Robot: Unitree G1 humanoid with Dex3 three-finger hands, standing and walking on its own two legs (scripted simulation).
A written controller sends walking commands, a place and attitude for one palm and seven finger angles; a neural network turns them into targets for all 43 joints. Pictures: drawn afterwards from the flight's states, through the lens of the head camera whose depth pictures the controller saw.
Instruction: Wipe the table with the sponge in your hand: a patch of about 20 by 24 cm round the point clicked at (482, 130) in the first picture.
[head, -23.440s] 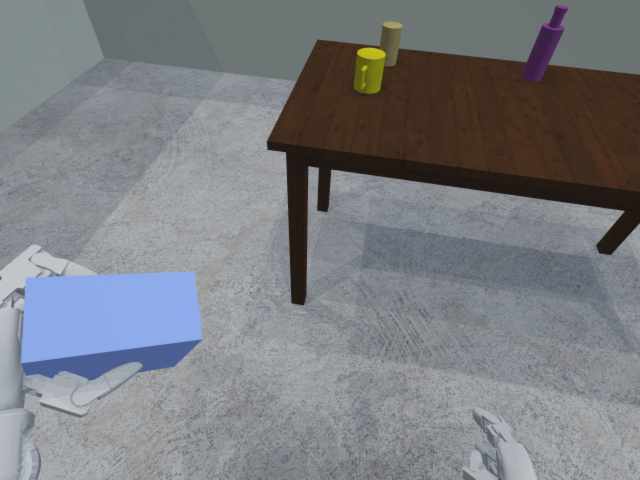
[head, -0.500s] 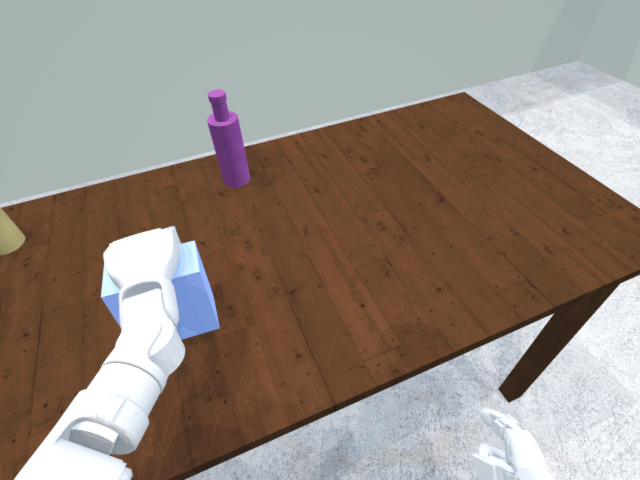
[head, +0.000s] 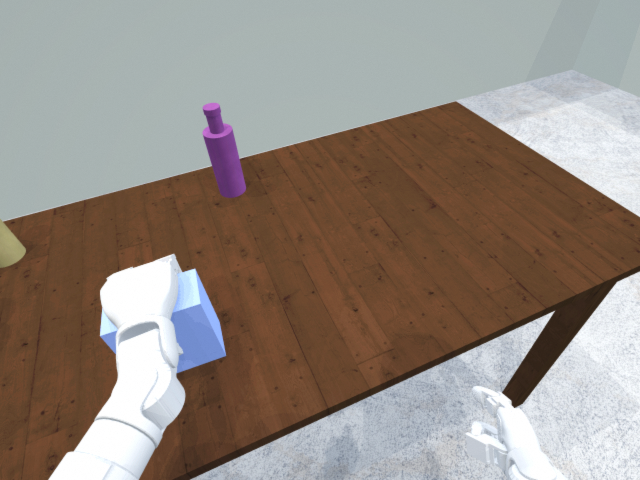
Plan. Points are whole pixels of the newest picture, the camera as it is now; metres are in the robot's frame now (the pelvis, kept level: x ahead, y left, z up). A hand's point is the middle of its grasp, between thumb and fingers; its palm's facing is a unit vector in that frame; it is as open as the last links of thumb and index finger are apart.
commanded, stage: wipe back along the middle lane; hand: left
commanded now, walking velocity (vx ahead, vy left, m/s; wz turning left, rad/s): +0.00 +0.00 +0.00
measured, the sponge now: (173, 336) +0.30 +0.25 +0.00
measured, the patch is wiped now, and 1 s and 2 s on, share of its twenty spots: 0.55 0.80 0.80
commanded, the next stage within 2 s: slide across to the third lane in 1.50 s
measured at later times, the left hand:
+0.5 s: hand (164, 344) +0.26 +0.23 +0.05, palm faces +0.08 -0.09 -0.99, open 10.4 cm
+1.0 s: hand (167, 354) +0.25 +0.23 +0.05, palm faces +0.08 -0.11 -0.99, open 10.4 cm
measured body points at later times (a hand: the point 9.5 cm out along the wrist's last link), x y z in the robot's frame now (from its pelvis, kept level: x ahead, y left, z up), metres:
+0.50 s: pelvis -0.01 +0.01 +0.00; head -0.03 -0.02 +0.45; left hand +0.25 +0.23 +0.11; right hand +0.24 -0.19 -0.07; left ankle -0.03 +0.08 -0.74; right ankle +0.00 -0.08 -0.74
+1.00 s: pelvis -0.01 +0.00 +0.00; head -0.04 -0.03 +0.45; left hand +0.24 +0.23 +0.10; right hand +0.23 -0.20 -0.07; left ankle -0.03 +0.08 -0.74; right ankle +0.00 -0.08 -0.74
